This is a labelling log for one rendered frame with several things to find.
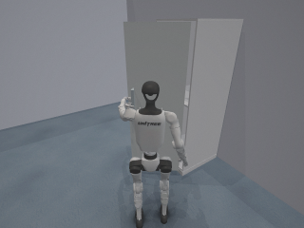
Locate left robot forearm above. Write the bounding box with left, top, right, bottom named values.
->
left=118, top=104, right=125, bottom=119

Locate right robot hand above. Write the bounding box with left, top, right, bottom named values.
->
left=177, top=157, right=189, bottom=167

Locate robot right upper arm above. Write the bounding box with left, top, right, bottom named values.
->
left=164, top=111, right=183, bottom=149

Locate robot left shin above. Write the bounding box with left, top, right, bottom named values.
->
left=133, top=182, right=143, bottom=219

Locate left robot hand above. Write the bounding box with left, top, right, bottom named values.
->
left=121, top=97, right=135, bottom=108

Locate humanoid robot head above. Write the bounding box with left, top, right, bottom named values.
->
left=139, top=81, right=162, bottom=115

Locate fridge door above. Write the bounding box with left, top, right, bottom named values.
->
left=123, top=22, right=191, bottom=171

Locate handle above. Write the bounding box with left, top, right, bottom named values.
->
left=130, top=87, right=135, bottom=109

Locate robot left upper arm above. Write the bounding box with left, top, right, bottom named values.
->
left=123, top=108, right=137, bottom=122

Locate right robot forearm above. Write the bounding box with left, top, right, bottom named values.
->
left=176, top=139, right=187, bottom=161

